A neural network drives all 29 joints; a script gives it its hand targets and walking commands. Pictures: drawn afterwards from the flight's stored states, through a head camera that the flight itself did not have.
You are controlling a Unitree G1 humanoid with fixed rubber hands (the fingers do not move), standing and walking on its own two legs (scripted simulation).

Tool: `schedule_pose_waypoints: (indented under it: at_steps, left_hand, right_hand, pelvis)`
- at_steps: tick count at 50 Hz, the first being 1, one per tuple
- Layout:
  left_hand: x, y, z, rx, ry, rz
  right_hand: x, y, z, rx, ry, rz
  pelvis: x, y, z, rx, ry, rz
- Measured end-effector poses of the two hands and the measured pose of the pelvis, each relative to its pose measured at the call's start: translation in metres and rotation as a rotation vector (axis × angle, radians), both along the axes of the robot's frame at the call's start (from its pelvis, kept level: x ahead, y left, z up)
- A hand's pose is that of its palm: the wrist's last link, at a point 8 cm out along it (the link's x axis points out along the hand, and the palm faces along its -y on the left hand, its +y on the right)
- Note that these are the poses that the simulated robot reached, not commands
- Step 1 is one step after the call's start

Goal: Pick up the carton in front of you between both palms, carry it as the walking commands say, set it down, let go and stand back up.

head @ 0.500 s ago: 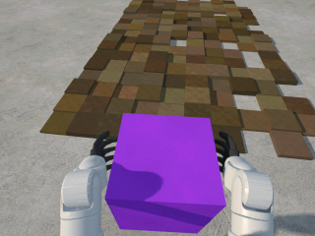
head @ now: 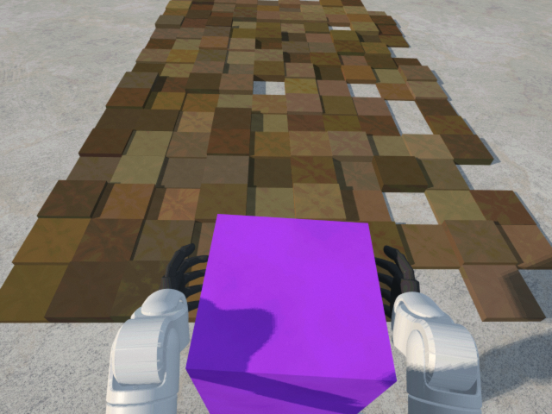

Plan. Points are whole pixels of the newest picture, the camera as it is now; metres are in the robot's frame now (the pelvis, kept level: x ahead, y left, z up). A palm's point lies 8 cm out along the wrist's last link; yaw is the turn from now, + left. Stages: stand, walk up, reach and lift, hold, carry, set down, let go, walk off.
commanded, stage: carry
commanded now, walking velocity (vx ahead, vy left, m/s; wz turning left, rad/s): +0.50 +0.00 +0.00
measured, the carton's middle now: (285, 324) +0.26 +0.00 -0.01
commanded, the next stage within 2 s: none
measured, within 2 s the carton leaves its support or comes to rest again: neither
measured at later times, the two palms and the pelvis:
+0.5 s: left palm (215, 76) +0.70 +0.13 +0.15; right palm (361, 74) +0.73 -0.17 +0.15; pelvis +0.32 -0.04 -0.01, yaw +3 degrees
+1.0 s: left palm (234, 18) +1.06 +0.12 +0.14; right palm (341, 20) +1.07 -0.17 +0.14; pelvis +0.66 -0.03 +0.01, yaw +3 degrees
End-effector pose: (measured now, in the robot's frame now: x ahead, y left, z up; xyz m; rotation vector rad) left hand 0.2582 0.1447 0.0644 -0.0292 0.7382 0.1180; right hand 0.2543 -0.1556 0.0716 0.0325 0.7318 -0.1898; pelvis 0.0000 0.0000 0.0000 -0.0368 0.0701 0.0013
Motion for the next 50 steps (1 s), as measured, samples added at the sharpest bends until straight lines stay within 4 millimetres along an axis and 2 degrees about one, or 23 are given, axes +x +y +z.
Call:
schedule_pose_waypoints:
  at_steps: [5, 9, 11, 16, 21, 24, 27, 31, 33, 36, 40, 43, 45, 47, 50]
  left_hand:
    - [0.077, -0.001, 0.018, -0.004, -0.098, 0.061]
    - [0.159, -0.011, 0.031, 0.019, -0.187, 0.082]
    - [0.2, -0.014, 0.037, 0.052, -0.187, 0.084]
    - [0.287, -0.016, 0.052, 0.084, -0.1, 0.087]
    - [0.371, -0.014, 0.077, 0.078, -0.088, 0.095]
    - [0.422, -0.013, 0.086, 0.063, -0.084, 0.092]
    - [0.472, -0.011, 0.086, 0.045, -0.074, 0.085]
    - [0.537, -0.004, 0.073, 0.018, -0.048, 0.076]
    - [0.568, 0.001, 0.062, 0.0, -0.017, 0.08]
    - [0.615, 0.002, 0.055, -0.009, -0.005, 0.067]
    - [0.677, -0.015, 0.055, -0.04, -0.04, 0.034]
    - [0.721, -0.033, 0.06, -0.063, -0.097, 0.01]
    - [0.747, -0.04, 0.065, -0.06, -0.131, 0.019]
    - [0.769, -0.037, 0.069, -0.039, -0.142, 0.05]
    - [0.799, -0.02, 0.075, -0.024, -0.134, 0.115]
  right_hand:
    - [0.091, -0.001, 0.015, 0.018, -0.098, 0.041]
    - [0.18, -0.01, 0.022, 0.034, -0.188, 0.07]
    - [0.226, -0.014, 0.024, 0.023, -0.19, 0.104]
    - [0.323, -0.014, 0.042, 0.007, -0.107, 0.152]
    - [0.41, -0.012, 0.067, 0.013, -0.095, 0.153]
    - [0.457, -0.012, 0.077, 0.016, -0.09, 0.137]
    - [0.502, -0.01, 0.08, 0.016, -0.079, 0.115]
    - [0.563, -0.003, 0.071, 0.005, -0.052, 0.092]
    - [0.592, 0.002, 0.062, -0.007, -0.021, 0.091]
    - [0.628, 0.002, 0.049, -0.006, -0.009, 0.061]
    - [0.664, -0.016, 0.039, 0.03, -0.046, -0.023]
    - [0.696, -0.032, 0.044, 0.056, -0.107, -0.085]
    - [0.725, -0.038, 0.048, 0.068, -0.142, -0.091]
    - [0.76, -0.036, 0.053, 0.081, -0.148, -0.056]
    - [0.817, -0.019, 0.069, 0.077, -0.138, 0.02]
  pelvis:
    - [0.075, -0.012, -0.013, 0.019, -0.012, 0.013]
    - [0.139, -0.027, -0.035, 0.03, -0.031, 0.041]
    - [0.163, -0.034, -0.04, 0.017, -0.032, 0.049]
    - [0.211, -0.045, -0.027, 0.032, -0.009, 0.058]
    - [0.266, -0.047, -0.016, 0.044, 0.019, 0.048]
    - [0.306, -0.044, -0.013, 0.046, 0.032, 0.043]
    - [0.35, -0.037, -0.015, 0.045, 0.037, 0.037]
    - [0.415, -0.026, -0.02, 0.065, 0.037, 0.036]
    - [0.442, -0.022, -0.016, 0.102, 0.038, 0.038]
    - [0.476, -0.013, -0.011, 0.089, 0.052, 0.024]
    - [0.518, -0.009, -0.001, 0.06, 0.074, 0.026]
    - [0.557, -0.012, 0.001, 0.048, 0.074, 0.028]
    - [0.588, -0.018, 0.001, 0.033, 0.048, 0.052]
    - [0.619, -0.025, 0.005, 0.013, 0.034, 0.058]
    - [0.664, -0.034, 0.014, 0.019, 0.039, 0.048]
